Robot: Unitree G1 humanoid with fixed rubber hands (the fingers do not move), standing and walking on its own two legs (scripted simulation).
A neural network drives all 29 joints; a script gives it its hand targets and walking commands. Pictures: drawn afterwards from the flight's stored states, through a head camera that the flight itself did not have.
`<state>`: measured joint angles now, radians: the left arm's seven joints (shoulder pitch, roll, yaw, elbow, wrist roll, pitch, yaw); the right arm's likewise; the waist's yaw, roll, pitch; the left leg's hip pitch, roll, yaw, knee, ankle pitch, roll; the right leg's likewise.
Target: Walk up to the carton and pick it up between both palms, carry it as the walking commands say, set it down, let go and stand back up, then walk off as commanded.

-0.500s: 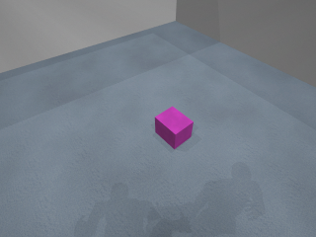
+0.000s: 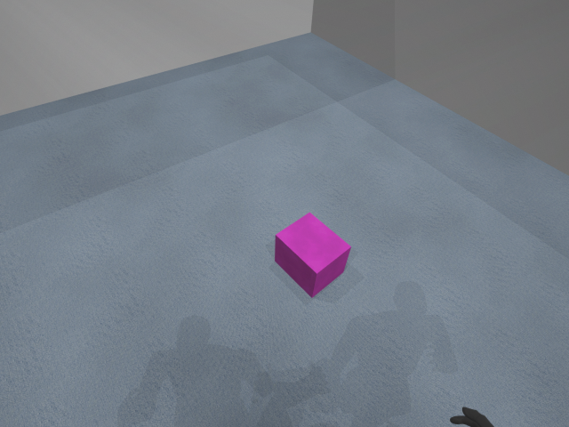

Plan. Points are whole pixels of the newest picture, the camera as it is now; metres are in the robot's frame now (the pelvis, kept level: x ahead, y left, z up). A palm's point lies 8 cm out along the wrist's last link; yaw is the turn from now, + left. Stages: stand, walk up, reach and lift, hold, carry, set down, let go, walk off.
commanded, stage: walk up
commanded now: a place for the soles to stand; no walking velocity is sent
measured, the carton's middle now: (310, 254) +0.87 -0.14 -0.67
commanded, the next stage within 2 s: none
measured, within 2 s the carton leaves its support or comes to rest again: neither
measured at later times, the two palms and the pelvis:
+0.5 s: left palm (114, 372) +0.24 +0.26 -0.09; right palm (497, 377) +0.24 -0.35 -0.11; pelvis +0.17 -0.05 +0.00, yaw -6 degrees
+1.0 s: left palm (136, 278) +0.41 +0.27 -0.10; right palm (469, 299) +0.36 -0.34 -0.08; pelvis +0.31 -0.03 +0.00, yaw -8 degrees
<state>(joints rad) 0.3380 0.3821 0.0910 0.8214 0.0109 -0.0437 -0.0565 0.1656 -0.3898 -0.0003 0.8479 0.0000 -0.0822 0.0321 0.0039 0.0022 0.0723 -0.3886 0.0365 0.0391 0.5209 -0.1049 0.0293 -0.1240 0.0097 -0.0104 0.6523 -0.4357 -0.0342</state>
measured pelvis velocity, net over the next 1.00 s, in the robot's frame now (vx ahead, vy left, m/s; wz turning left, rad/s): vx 0.31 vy -0.03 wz -0.14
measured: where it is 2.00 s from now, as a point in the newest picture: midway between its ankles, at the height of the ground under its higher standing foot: (296, 387)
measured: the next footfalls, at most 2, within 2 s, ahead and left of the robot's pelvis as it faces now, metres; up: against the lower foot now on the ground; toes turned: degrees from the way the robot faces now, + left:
right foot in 0.42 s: +0.28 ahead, -0.15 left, +0.00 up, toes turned -5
left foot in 0.88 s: +0.41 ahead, +0.09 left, +0.00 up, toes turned -2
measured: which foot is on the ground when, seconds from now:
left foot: down 0.00-0.42, up 0.44-0.86, down 0.88-1.00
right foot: up 0.00-0.40, down 0.42-0.88, up 0.90-1.00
